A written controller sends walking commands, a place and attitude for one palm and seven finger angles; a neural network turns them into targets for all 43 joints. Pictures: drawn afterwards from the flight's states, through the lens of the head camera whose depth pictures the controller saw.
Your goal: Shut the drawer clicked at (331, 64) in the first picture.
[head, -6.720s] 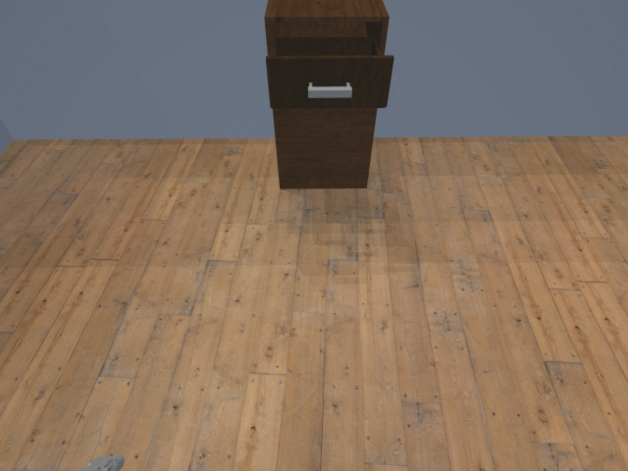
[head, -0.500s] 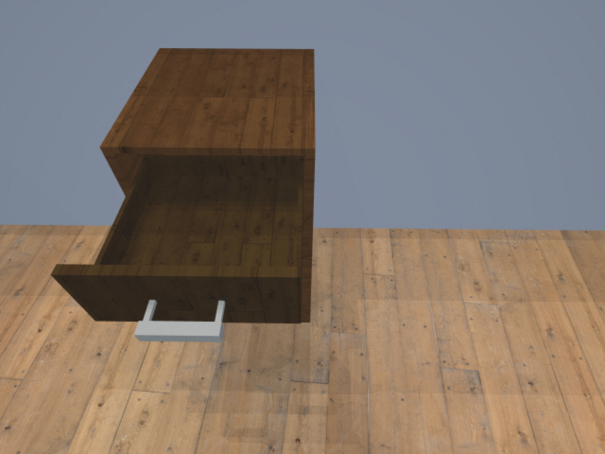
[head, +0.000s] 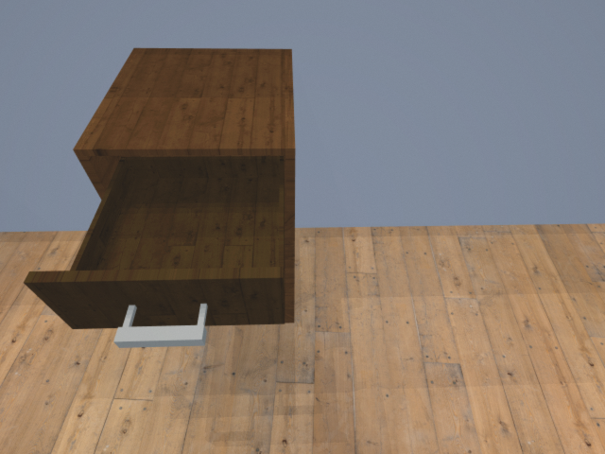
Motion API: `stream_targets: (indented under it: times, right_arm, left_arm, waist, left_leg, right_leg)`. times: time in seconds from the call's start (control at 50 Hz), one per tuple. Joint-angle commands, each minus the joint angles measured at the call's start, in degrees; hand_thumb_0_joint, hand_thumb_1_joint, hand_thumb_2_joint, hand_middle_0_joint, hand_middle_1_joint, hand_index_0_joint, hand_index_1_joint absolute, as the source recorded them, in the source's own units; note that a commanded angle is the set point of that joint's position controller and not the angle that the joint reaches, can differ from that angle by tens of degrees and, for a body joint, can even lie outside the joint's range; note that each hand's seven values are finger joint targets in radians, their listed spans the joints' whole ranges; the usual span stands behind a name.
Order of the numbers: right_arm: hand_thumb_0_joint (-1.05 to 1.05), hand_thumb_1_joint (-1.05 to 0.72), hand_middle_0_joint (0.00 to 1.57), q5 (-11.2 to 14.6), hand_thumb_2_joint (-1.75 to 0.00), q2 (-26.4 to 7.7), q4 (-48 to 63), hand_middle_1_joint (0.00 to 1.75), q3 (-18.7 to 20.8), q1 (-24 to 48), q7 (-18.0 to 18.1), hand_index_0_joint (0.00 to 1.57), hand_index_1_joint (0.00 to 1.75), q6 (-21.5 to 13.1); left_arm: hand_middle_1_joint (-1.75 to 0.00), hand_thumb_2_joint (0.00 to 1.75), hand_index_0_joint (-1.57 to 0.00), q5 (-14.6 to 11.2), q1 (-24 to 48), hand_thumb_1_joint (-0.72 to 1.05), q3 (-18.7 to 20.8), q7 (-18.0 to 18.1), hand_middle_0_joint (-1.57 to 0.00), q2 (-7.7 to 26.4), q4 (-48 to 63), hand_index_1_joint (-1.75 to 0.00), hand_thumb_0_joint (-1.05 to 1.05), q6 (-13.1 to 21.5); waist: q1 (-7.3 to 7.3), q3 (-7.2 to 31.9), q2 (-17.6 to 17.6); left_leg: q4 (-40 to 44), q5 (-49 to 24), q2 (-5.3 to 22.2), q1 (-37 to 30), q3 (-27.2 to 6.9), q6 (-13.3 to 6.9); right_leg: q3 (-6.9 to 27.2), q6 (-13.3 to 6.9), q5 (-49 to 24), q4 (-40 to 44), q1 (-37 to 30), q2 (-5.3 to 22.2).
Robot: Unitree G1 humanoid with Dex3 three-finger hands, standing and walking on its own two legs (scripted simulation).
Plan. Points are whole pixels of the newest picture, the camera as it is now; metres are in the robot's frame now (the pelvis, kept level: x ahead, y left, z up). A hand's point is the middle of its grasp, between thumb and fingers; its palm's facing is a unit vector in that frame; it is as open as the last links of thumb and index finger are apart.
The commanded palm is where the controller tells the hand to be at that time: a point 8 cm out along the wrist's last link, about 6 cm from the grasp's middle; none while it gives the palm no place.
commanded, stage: look again from close up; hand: left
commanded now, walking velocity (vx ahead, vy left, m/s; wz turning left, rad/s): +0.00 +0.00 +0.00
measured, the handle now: (164, 323) +0.32 +0.24 -0.08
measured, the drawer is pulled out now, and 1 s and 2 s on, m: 0.29 0.29 0.29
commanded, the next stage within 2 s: raise the hand and make a fist in 0.42 s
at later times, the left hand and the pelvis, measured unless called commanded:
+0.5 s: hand out of the picture +0.01 +0.19 -0.17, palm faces +0.02 -0.98 -0.19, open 7.4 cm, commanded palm none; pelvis +0.02 +0.02 +0.00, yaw +0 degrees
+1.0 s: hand out of the picture +0.12 +0.18 -0.06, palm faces +0.18 -0.98 -0.05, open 5.7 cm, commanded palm +0.11 +0.23 -0.04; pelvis -0.03 -0.01 -0.09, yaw +1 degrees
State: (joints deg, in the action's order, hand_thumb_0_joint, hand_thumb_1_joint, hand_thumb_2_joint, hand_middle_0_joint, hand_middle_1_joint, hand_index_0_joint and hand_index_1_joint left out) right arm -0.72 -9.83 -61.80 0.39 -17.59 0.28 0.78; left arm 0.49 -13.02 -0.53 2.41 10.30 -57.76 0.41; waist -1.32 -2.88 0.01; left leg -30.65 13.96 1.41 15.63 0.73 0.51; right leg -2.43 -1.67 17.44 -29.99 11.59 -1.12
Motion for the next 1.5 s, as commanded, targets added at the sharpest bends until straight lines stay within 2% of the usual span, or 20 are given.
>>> stream_targets:
  times: [0.0, 0.48, 0.5, 0.52, 0.54, 0.56, 0.58, 0.6, 0.62, 0.68, 0.72, 0.76, 0.88, 0.92, 1.02, 1.1, 1.18, 1.26, 1.34, 1.48]
  right_arm:
    - [0.00, -0.90, 0.20, 0.01, -0.90, -6.27, 2.32, 0.30, 0.93, -0.11, 0.83, 0.20, 0.30, -1.46]
    - [0.00, -0.90, 0.20, 0.55, -0.90, -6.55, -0.69, 0.30, 0.75, 2.38, 1.25, 0.20, 0.30, -1.81]
    - [0.00, -0.90, 0.20, 0.70, -0.90, -6.65, 3.18, 0.30, 0.45, 4.54, 1.22, 0.20, 0.30, -2.74]
    - [0.00, -0.90, 0.20, 3.19, -0.90, -15.46, 22.69, 0.30, 2.25, 1.46, 2.93, 0.20, 0.30, -10.74]
    - [0.00, -0.90, 0.20, 2.30, -0.90, -9.03, 19.99, 0.30, 0.43, 6.60, 4.78, 0.20, 0.30, -16.36]
    - [0.00, -0.90, 0.20, 3.43, -0.90, -7.55, 19.48, 0.30, 1.62, 5.45, 4.08, 0.20, 0.30, -18.15]
    - [0.00, -0.90, 0.20, 3.54, -0.90, -8.50, 18.55, 0.30, 1.32, 4.20, 3.59, 0.20, 0.30, -18.37]
    - [0.00, -0.90, 0.20, 3.04, -0.90, -10.08, 22.37, 0.30, 2.04, 6.31, 3.42, 0.20, 0.30, -19.11]
    - [0.00, -0.90, 0.20, 1.72, -0.90, -11.39, 23.61, 0.30, 2.53, 6.59, 3.22, 0.20, 0.30, -19.34]
    - [0.00, -0.90, 0.20, 0.41, -0.90, -10.11, 29.00, 0.30, 3.87, 9.81, 1.24, 0.20, 0.30, -18.77]
    - [0.00, -0.90, 0.20, 0.31, -0.90, -9.81, 32.04, 0.30, 4.79, 12.30, -0.47, 0.20, 0.30, -18.29]
    - [0.00, -0.90, 0.20, 0.89, -0.90, -9.63, 34.24, 0.30, 6.02, 13.50, -1.61, 0.20, 0.30, -17.39]
    - [0.00, -0.90, 0.20, 2.04, -0.90, -8.77, 44.11, 0.30, 4.99, 14.49, 1.69, 0.20, 0.30, -13.47]
    - [0.00, -0.90, 0.20, 1.71, -0.90, -7.74, 43.18, 0.30, 4.52, 10.54, 2.42, 0.20, 0.30, -13.51]
    - [0.00, -0.90, 0.20, 1.85, -0.90, -9.15, 39.85, 0.30, 2.91, 9.18, 4.01, 0.20, 0.30, -16.62]
    - [0.00, -0.90, 0.20, 3.39, -0.90, -9.77, 39.89, 0.30, 2.54, 9.89, 5.06, 0.20, 0.30, -17.57]
    - [0.00, -0.90, 0.20, 3.68, -0.90, -8.09, 40.39, 0.30, 2.50, 10.91, 5.34, 0.20, 0.30, -16.15]
    - [0.00, -0.90, 0.20, 2.88, -0.90, -7.15, 38.83, 0.30, 3.06, 10.93, 4.98, 0.20, 0.30, -16.02]
    - [0.00, -0.90, 0.20, 2.66, -0.90, -7.49, 37.93, 0.30, 3.72, 9.80, 4.09, 0.20, 0.30, -16.82]
    - [0.00, -0.90, 0.20, 2.59, -0.90, -8.64, 38.95, 0.30, 4.54, 9.40, 3.62, 0.20, 0.30, -17.76]
  left_arm:
    - [-0.30, 0.90, -0.20, 0.18, -4.18, 0.90, 1.64, 0.28, -0.20, 6.24, 1.19, -0.30, 0.00, 0.65]
    - [-0.30, 0.90, -0.20, 0.57, -8.18, 0.90, 0.89, 0.43, -0.20, 4.41, -3.52, -0.30, 0.00, 0.66]
    - [-0.30, 0.90, -0.20, 1.28, -10.87, 0.90, 1.08, 2.36, -0.20, 5.10, -4.77, -0.30, 0.00, 2.27]
    - [-0.32, 0.90, -0.22, -10.59, 29.61, 0.90, 6.03, 2.83, -0.22, 16.03, 87.64, -0.32, 0.00, 13.46]
    - [-0.34, 0.90, -0.24, -5.71, 4.08, 0.90, 5.33, 5.79, -0.24, 10.67, 72.72, -0.34, 0.00, 10.12]
    - [-0.37, 0.90, -0.26, -7.40, -12.11, 0.90, -1.23, 7.45, -0.26, -0.43, 62.30, -0.37, 0.00, 2.14]
    - [-0.39, 0.90, -0.28, -8.54, -10.95, 0.90, -5.33, 6.09, -0.28, -6.52, 61.77, -0.39, 0.00, 1.84]
    - [-0.41, 0.90, -0.30, -8.88, -6.92, 0.90, -3.80, 5.06, -0.30, -4.28, 64.62, -0.41, 0.00, 4.67]
    - [-0.43, 0.90, -0.32, -8.09, -8.03, 0.90, -0.38, 4.19, -0.32, -1.38, 62.04, -0.43, 0.00, 7.75]
    - [-0.50, 0.90, -0.38, -9.16, -28.31, 0.90, 1.23, -3.33, -0.38, -6.32, 51.33, -0.50, 0.00, 19.21]
    - [-0.54, 0.90, -0.42, -11.38, -29.31, 0.90, 1.95, -10.63, -0.42, -6.23, 53.21, -0.54, 0.00, 28.83]
    - [-0.58, 0.90, -0.46, -11.18, -31.64, 0.90, 10.29, -15.12, -0.46, 1.49, 51.26, -0.58, 0.00, 35.10]
    - [-0.71, 0.90, -0.58, -14.26, -17.37, 0.90, 13.35, -11.59, -0.58, 6.63, 76.26, -0.71, 0.00, 30.68]
    - [-0.75, 0.90, -0.62, -13.87, -15.53, 0.90, 12.15, -9.70, -0.62, 5.86, 81.62, -0.75, 0.00, 33.15]
    - [-0.86, 0.90, -0.72, -14.89, -9.21, 0.90, 6.27, -15.37, -0.72, 5.35, 78.77, -0.86, 0.00, 36.30]
    - [-0.95, 0.90, -0.80, -17.13, -13.55, 0.90, 9.73, -20.36, -0.80, 8.37, 71.11, -0.95, 0.00, 27.65]
    - [-1.04, 0.90, -0.88, -18.53, -18.31, 0.90, 15.96, -17.60, -0.88, 9.34, 71.03, -1.04, 0.00, 21.02]
    - [-1.12, 0.90, -0.96, -17.79, -19.47, 0.90, 18.81, -13.52, -0.96, 10.05, 72.95, -1.12, 0.00, 23.25]
    - [-1.21, 0.90, -1.04, -17.30, -22.92, 0.90, 14.59, -15.00, -1.04, 6.79, 72.57, -1.21, 0.00, 27.15]
    - [-1.36, 0.90, -1.18, -16.99, -26.70, 0.90, 10.89, -15.71, -1.18, 5.08, 78.39, -1.36, 0.00, 29.45]
  waist:
    - [1.50, 1.65, -1.49]
    - [1.37, 0.54, -0.57]
    - [1.97, 0.71, 0.26]
    - [-3.83, 30.64, -12.85]
    - [2.00, 28.82, -17.84]
    - [-0.65, 16.87, -13.45]
    - [-1.34, 8.25, -6.60]
    - [-1.98, 2.08, -3.38]
    - [-2.71, 2.22, 3.33]
    - [2.95, 8.22, 13.65]
    - [4.44, 10.55, 11.27]
    - [6.03, 12.55, 3.47]
    - [4.35, 21.54, -2.52]
    - [2.38, 21.76, -5.83]
    - [-2.99, 16.36, -2.30]
    - [-0.67, 16.86, 0.72]
    - [2.61, 18.83, 2.16]
    - [3.36, 19.08, 3.06]
    - [1.71, 18.21, 1.93]
    - [1.54, 19.62, -0.06]
  left_leg:
    - [5.23, -7.94, 4.18, -2.71, -4.50, -2.48]
    - [7.53, -14.30, 4.40, -8.28, -4.70, -3.30]
    - [-3.55, -27.26, 5.16, -4.97, -3.39, -1.60]
    - [4.02, -27.76, -0.03, -22.36, -2.80, -1.65]
    - [5.92, -33.36, 3.47, -26.18, -3.34, -1.26]
    - [7.63, -28.04, 2.64, -15.37, -4.38, 0.60]
    - [6.33, -19.32, 1.79, -8.46, -4.22, -0.25]
    - [3.65, -9.86, 0.95, -2.17, -5.16, -0.70]
    - [0.04, -3.78, -0.34, 2.88, -5.20, -1.26]
    - [-9.99, -5.73, -0.70, 12.74, -2.83, -0.17]
    - [-16.54, -2.75, -1.26, 20.57, -1.49, 0.39]
    - [-21.21, -1.36, -1.63, 25.00, -0.39, 0.61]
    - [-26.68, 9.74, -2.48, 30.05, 0.42, -1.54]
    - [-28.06, 7.62, -1.60, 28.33, -0.63, -2.09]
    - [-32.22, 11.07, -0.85, 32.92, -2.24, -2.78]
    - [-31.35, 13.78, -1.25, 35.06, -2.27, -2.82]
    - [-28.49, 10.29, -1.60, 33.50, -2.17, -2.55]
    - [-26.91, 6.20, -1.24, 32.21, -2.46, -2.19]
    - [-26.32, 3.58, -1.40, 29.98, -2.38, -2.18]
    - [-24.73, 1.23, -1.40, 25.16, -2.63, -2.72]
  right_leg:
    - [5.31, 0.14, -6.65, 6.51, 0.41, 6.14]
    - [4.56, 1.26, -11.26, 8.22, -0.09, 6.80]
    - [7.05, 1.39, -31.27, 7.94, -0.14, 8.80]
    - [0.30, 0.04, -26.71, 0.66, -2.02, 3.75]
    - [-0.63, -0.61, -9.73, -3.90, 2.46, 1.70]
    - [-2.87, 0.58, 0.62, -6.42, 8.89, 1.22]
    - [-3.01, 0.77, 0.91, -5.00, 11.18, 1.62]
    - [-3.95, 0.68, 0.54, -2.87, 13.52, 1.59]
    - [-4.61, 0.65, -0.70, -1.61, 15.95, 1.27]
    - [-6.01, 0.27, -2.01, -11.46, 21.48, -0.06]
    - [-4.82, 0.01, -1.91, -18.45, 26.57, 0.25]
    - [-2.91, -0.91, -1.98, -23.10, 28.79, 0.79]
    - [4.62, -0.23, 13.36, -22.34, 30.57, 1.19]
    - [4.22, -0.41, 11.02, -22.58, 32.23, 0.80]
    - [6.48, 0.48, 16.44, -19.92, 37.43, 0.93]
    - [9.52, 1.27, 23.97, -15.49, 32.90, 2.25]
    - [9.44, 2.12, 19.92, -14.27, 26.32, 3.21]
    - [7.49, 2.42, 10.57, -16.32, 24.11, 3.10]
    - [6.03, 2.88, 2.24, -17.96, 25.20, 3.11]
    - [1.13, 1.14, 1.88, -20.55, 28.02, 1.14]
